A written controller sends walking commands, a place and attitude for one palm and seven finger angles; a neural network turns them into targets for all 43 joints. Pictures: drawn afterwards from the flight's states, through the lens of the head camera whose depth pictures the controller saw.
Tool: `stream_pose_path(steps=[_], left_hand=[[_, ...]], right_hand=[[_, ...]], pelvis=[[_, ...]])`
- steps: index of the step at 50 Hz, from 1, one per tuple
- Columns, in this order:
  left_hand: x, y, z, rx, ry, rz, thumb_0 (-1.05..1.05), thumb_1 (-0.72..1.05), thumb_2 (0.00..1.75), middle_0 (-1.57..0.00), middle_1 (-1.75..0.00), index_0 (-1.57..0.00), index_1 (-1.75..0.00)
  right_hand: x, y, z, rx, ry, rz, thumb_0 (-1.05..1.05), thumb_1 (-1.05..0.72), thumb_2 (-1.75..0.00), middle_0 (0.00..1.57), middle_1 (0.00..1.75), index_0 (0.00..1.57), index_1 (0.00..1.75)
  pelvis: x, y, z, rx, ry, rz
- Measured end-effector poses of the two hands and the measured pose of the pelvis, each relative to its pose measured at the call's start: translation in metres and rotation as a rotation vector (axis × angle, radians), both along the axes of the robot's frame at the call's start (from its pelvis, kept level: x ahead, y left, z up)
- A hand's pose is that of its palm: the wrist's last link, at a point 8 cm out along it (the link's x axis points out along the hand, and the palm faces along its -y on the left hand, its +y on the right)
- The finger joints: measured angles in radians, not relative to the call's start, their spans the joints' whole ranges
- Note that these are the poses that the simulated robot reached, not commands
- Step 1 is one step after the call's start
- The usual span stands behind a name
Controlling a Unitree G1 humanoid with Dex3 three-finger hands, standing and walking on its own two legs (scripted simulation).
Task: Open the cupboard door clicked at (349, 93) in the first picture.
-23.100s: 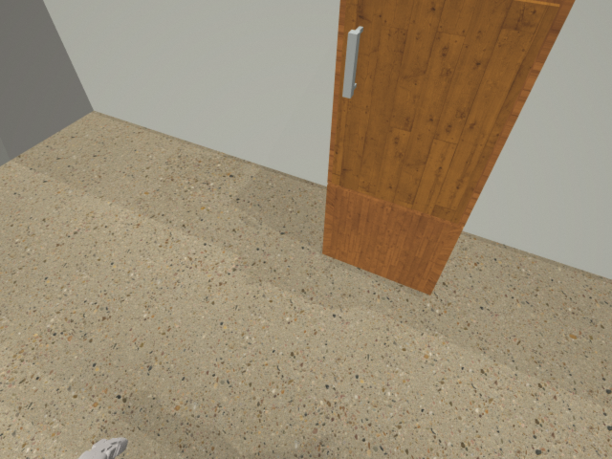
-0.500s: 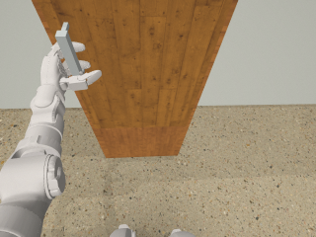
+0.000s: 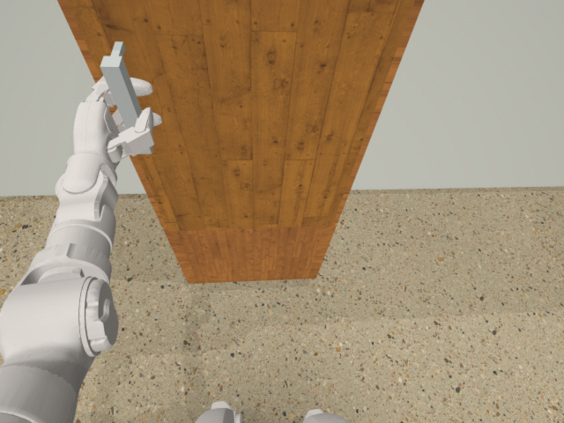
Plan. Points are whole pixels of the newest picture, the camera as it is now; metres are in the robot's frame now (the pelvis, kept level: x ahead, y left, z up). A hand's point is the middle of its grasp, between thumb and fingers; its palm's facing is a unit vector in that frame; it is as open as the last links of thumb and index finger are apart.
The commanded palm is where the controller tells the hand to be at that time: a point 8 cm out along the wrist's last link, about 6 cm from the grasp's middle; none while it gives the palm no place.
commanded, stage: pull the door open along its arc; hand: left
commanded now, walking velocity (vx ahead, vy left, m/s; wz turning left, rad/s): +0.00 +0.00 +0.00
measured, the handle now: (132, 101) +0.55 +0.18 +0.12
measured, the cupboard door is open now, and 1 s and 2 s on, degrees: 1 39 39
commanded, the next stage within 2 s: open thumb and fingers to let go in 0.98 s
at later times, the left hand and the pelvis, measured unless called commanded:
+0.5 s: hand (162, 200) +0.38 +0.13 +0.11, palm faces +0.17 -0.98 +0.10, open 6.2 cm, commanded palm +0.33 +0.19 +0.11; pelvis +0.01 +0.00 +0.01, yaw +0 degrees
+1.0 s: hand (236, 277) +0.27 +0.04 +0.12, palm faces +0.33 -0.94 +0.00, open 6.1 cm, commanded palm +0.21 +0.08 +0.11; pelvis +0.01 -0.04 +0.02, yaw +3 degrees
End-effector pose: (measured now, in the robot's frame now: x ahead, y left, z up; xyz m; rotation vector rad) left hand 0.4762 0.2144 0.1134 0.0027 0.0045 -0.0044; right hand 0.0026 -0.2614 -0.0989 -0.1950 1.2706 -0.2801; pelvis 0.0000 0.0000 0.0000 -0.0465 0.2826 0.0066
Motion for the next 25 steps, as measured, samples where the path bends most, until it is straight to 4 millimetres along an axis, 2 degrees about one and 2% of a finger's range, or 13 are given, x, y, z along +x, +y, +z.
stream_pose_path(steps=[7, 12, 18, 25], left_hand=[[-0.013, 0.000, -0.001, -0.001, -0.011, -0.013, 0.01, 0.72, 0.77, -0.36, -1.35, -0.35, -1.34], [-0.036, -0.003, -0.002, -0.007, -0.026, -0.030, 0.01, 0.72, 0.75, -0.36, -1.35, -0.35, -1.34], [-0.079, -0.013, -0.004, -0.028, -0.045, -0.050, 0.01, 0.70, 0.73, -0.37, -1.35, -0.33, -1.33], [-0.127, -0.040, -0.005, -0.103, -0.047, 0.175, 0.01, 0.67, 0.75, -0.36, -1.34, -0.34, -1.29]], right_hand=[[0.005, 0.002, 0.002, 0.013, -0.028, -0.016, 0.00, -0.91, -0.90, 0.21, 0.30, 0.21, 0.30], [0.023, 0.003, 0.006, 0.031, -0.089, -0.012, 0.00, -0.91, -0.90, 0.21, 0.30, 0.21, 0.30], [0.065, 0.005, 0.015, 0.048, -0.228, 0.030, 0.00, -0.91, -0.90, 0.21, 0.30, 0.20, 0.30], [0.127, 0.017, 0.026, 0.077, -0.386, 0.159, 0.00, -0.91, -0.90, 0.20, 0.30, 0.20, 0.30]], pelvis=[[0.004, 0.000, 0.003, 0.006, -0.016, -0.016], [0.009, 0.000, 0.008, 0.011, -0.043, -0.026], [0.013, -0.001, 0.013, 0.017, -0.084, -0.031], [0.007, -0.004, 0.014, 0.026, -0.122, -0.012]])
